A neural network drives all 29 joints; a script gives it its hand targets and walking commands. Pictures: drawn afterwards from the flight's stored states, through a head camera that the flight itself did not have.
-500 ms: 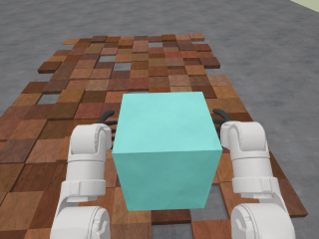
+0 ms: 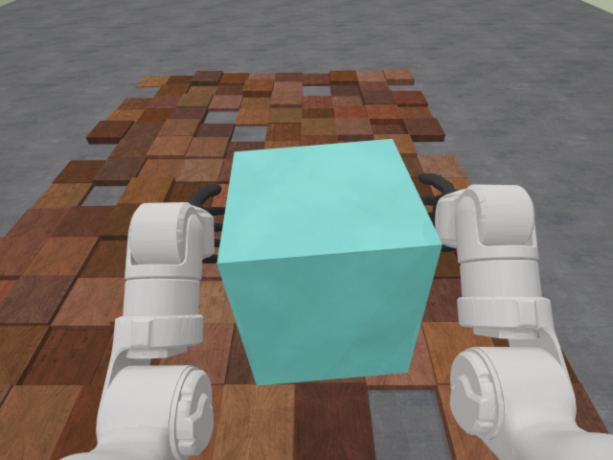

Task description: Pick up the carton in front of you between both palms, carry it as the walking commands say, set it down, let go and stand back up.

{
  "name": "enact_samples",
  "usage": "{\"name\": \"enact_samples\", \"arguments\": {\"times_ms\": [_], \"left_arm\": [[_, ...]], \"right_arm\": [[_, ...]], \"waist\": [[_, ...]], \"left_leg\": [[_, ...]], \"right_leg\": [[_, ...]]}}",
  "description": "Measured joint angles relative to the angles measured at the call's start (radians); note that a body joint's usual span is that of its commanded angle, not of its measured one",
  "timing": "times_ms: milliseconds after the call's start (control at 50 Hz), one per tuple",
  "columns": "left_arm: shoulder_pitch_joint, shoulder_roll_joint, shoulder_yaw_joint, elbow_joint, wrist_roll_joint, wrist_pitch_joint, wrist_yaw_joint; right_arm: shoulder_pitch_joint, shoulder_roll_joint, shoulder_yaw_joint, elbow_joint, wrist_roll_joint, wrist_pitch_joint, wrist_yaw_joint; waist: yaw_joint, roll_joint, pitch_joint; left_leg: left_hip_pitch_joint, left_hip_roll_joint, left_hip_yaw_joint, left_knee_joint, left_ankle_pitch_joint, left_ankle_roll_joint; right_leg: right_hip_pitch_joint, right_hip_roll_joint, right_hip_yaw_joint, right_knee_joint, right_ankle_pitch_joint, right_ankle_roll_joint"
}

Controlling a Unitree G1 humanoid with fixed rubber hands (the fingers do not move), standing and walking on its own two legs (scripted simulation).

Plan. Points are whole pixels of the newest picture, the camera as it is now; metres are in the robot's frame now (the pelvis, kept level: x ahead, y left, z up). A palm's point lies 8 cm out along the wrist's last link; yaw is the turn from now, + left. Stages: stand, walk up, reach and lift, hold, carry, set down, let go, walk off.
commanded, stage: carry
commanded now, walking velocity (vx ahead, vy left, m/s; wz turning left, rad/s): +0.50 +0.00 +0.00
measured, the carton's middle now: (323, 264) +0.37 +0.00 +0.10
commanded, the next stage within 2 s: none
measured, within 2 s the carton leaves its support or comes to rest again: neither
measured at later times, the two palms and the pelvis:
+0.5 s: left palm (257, 105) +0.68 +0.12 +0.18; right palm (424, 116) +0.65 -0.18 +0.17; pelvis +0.29 +0.00 +0.00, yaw +0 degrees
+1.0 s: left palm (260, 63) +0.97 +0.15 +0.15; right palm (383, 63) +0.98 -0.15 +0.15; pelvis +0.61 -0.01 +0.02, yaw +0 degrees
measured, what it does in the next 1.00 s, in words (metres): walks ahead: left foot, then right foot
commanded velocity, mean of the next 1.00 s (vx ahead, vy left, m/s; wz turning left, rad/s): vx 0.50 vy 0.00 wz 0.00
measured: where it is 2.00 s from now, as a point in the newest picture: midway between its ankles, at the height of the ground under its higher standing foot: (315, 247)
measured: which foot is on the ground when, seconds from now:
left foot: up 0.00-0.06, down 0.08-0.54, up 0.56-1.00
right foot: down 0.00-0.10, up 0.12-0.50, down 0.52-1.00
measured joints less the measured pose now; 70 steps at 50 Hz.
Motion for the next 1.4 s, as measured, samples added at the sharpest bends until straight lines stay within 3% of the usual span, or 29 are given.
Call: {"name": "enact_samples", "arguments": {"times_ms": [80, 100, 140, 180, 200, 320, 400, 440, 480, 520, 560, 600, 640, 700, 820, 940, 1020, 1040, 1080, 1120, 1160, 1300, 1400], "left_arm": [[-0.024, 0.014, 0.008, -0.030, -0.011, 0.006, 0.006], [-0.027, 0.024, 0.018, -0.033, -0.015, 0.004, 0.006], [-0.025, 0.040, 0.044, -0.035, -0.028, -0.005, 0.006], [-0.031, 0.041, 0.056, -0.032, -0.031, -0.011, 0.006], [-0.036, 0.037, 0.059, -0.038, -0.026, -0.010, 0.006], [-0.077, 0.009, 0.078, -0.159, -0.003, 0.001, 0.008], [-0.080, -0.014, 0.103, -0.199, 0.024, 0.001, 0.004], [-0.074, -0.024, 0.111, -0.198, 0.041, 0.001, 0.000], [-0.068, -0.029, 0.114, -0.185, 0.052, 0.002, -0.003], [-0.072, -0.033, 0.106, -0.144, 0.059, -0.008, -0.005], [-0.070, -0.038, 0.093, -0.103, 0.063, -0.038, -0.006], [-0.050, -0.039, 0.080, -0.065, 0.061, -0.060, -0.007], [-0.007, -0.042, 0.077, -0.059, 0.050, -0.068, -0.008], [0.052, -0.047, 0.073, -0.092, 0.032, -0.085, -0.007], [0.127, -0.065, 0.069, -0.173, 0.014, -0.153, -0.007], [0.142, -0.062, 0.035, -0.211, 0.000, -0.183, -0.007], [0.103, -0.041, 0.010, -0.230, -0.003, -0.154, -0.007], [0.089, -0.030, 0.007, -0.226, -0.006, -0.141, -0.007], [0.050, 0.004, 0.002, -0.201, -0.018, -0.118, -0.007], [0.027, 0.025, 0.007, -0.171, -0.025, -0.091, -0.007], [0.014, 0.021, 0.013, -0.145, -0.017, -0.061, -0.006], [0.012, -0.024, 0.056, -0.076, 0.039, -0.047, -0.006], [0.076, -0.041, 0.054, -0.071, 0.049, -0.089, -0.006]], "right_arm": [[-0.028, 0.015, -0.021, -0.023, -0.014, -0.004, 0.000], [-0.034, 0.029, -0.023, -0.019, -0.023, -0.015, 0.000], [-0.042, 0.057, -0.019, -0.011, -0.049, -0.034, 0.000], [-0.017, 0.071, -0.013, -0.044, -0.058, -0.036, 0.000], [0.000, 0.072, -0.009, -0.071, -0.055, -0.033, 0.000], [0.014, 0.076, -0.023, -0.240, -0.032, -0.021, -0.017], [0.000, 0.075, -0.030, -0.249, -0.025, -0.034, -0.017], [-0.001, 0.070, -0.027, -0.228, -0.018, -0.038, -0.017], [-0.004, 0.063, -0.023, -0.199, -0.012, -0.040, -0.017], [-0.005, 0.048, -0.025, -0.169, -0.006, -0.040, -0.016], [-0.018, 0.028, -0.026, -0.127, -0.006, -0.053, -0.008], [-0.009, 0.028, -0.030, -0.090, -0.017, -0.064, -0.002], [0.014, 0.046, -0.031, -0.081, -0.036, -0.063, -0.002], [0.052, 0.076, -0.029, -0.113, -0.061, -0.068, -0.001], [0.130, 0.119, -0.025, -0.214, -0.077, -0.125, 0.000], [0.195, 0.117, -0.002, -0.307, -0.066, -0.149, 0.001], [0.174, 0.091, 0.008, -0.341, -0.051, -0.122, 0.001], [0.156, 0.085, 0.012, -0.331, -0.050, -0.112, 0.001], [0.119, 0.080, 0.017, -0.297, -0.052, -0.105, 0.001], [0.080, 0.074, 0.022, -0.244, -0.053, -0.089, 0.001], [0.072, 0.067, 0.019, -0.216, -0.046, -0.063, 0.000], [0.088, 0.075, -0.015, -0.133, -0.035, -0.069, -0.001], [0.135, 0.089, -0.010, -0.096, -0.037, -0.126, 0.004]], "waist": [[0.009, -0.027, 0.034], [0.004, -0.049, 0.041], [-0.020, -0.039, 0.053], [-0.044, -0.015, 0.078], [-0.055, -0.009, 0.090], [-0.106, 0.006, 0.151], [-0.144, 0.013, 0.147], [-0.151, 0.015, 0.138], [-0.142, 0.020, 0.126], [-0.112, 0.020, 0.118], [-0.066, 0.054, 0.133], [-0.036, 0.056, 0.153], [-0.016, 0.047, 0.174], [0.004, 0.033, 0.207], [0.026, 0.025, 0.219], [0.023, 0.036, 0.179], [0.018, 0.040, 0.142], [0.012, 0.044, 0.130], [-0.015, 0.000, 0.117], [-0.044, -0.002, 0.118], [-0.067, 0.014, 0.120], [-0.102, 0.030, 0.119], [-0.105, 0.016, 0.111]], "left_leg": [[0.006, -0.010, 0.039, -0.199, 0.128, 0.011], [0.023, -0.025, 0.056, -0.197, 0.105, 0.020], [0.038, -0.029, 0.063, -0.178, 0.070, 0.051], [0.066, -0.018, 0.056, -0.203, 0.168, 0.069], [0.089, -0.014, 0.051, -0.228, 0.196, 0.059], [0.230, -0.012, 0.036, -0.369, 0.165, 0.033], [0.327, -0.019, 0.020, -0.403, 0.104, 0.023], [0.389, -0.018, 0.013, -0.420, 0.064, 0.010], [0.456, -0.009, 0.009, -0.426, 0.016, -0.008], [0.480, 0.005, 0.005, -0.317, -0.043, -0.020], [0.388, 0.024, -0.049, -0.016, -0.030, -0.019], [0.247, -0.001, -0.107, 0.274, 0.008, -0.008], [0.121, -0.004, -0.109, 0.386, 0.065, -0.002], [-0.028, 0.017, -0.088, 0.346, 0.115, -0.005], [-0.189, 0.053, -0.057, 0.112, 0.222, -0.019], [-0.155, 0.044, -0.017, -0.187, 0.460, -0.001], [-0.032, 0.010, 0.034, -0.402, 0.559, 0.037], [0.017, 0.006, 0.049, -0.445, 0.575, 0.042], [0.039, -0.025, 0.064, -0.385, 0.403, 0.054], [0.038, -0.034, 0.066, -0.323, 0.330, 0.075], [0.072, -0.034, 0.059, -0.334, 0.321, 0.094], [0.233, -0.028, 0.039, -0.454, 0.264, 0.069], [0.340, -0.028, 0.029, -0.465, 0.221, 0.056]], "right_leg": [[0.063, -0.024, 0.017, -0.002, -0.053, 0.024], [0.054, -0.045, 0.026, 0.048, -0.076, 0.029], [-0.036, -0.040, 0.036, 0.284, -0.089, 0.042], [-0.143, -0.007, 0.039, 0.498, -0.111, 0.032], [-0.189, 0.002, 0.033, 0.546, -0.097, 0.026], [-0.411, -0.008, 0.018, 0.475, 0.019, 0.020], [-0.525, -0.025, 0.021, 0.427, 0.097, 0.010], [-0.522, -0.028, 0.005, 0.284, 0.191, 0.002], [-0.480, -0.015, -0.034, 0.144, 0.266, -0.018], [-0.391, 0.006, -0.081, 0.046, 0.312, -0.038], [-0.383, 0.031, -0.105, 0.132, 0.283, -0.076], [-0.355, 0.040, -0.110, 0.163, 0.205, -0.089], [-0.301, 0.044, -0.110, 0.122, 0.182, -0.081], [-0.215, 0.048, -0.111, 0.037, 0.172, -0.091], [-0.066, 0.056, -0.099, -0.080, 0.126, -0.087], [0.080, 0.067, -0.077, -0.098, 0.008, -0.061], [0.160, 0.073, -0.061, -0.018, -0.125, -0.037], [0.163, 0.075, -0.059, 0.050, -0.163, -0.031], [0.091, 0.043, -0.035, 0.296, -0.144, -0.016], [-0.037, 0.051, 0.013, 0.572, -0.152, -0.004], [-0.146, 0.047, 0.022, 0.677, -0.106, 0.000], [-0.406, -0.019, 0.019, 0.482, 0.038, 0.035], [-0.499, -0.037, -0.009, 0.370, 0.195, 0.026]]}}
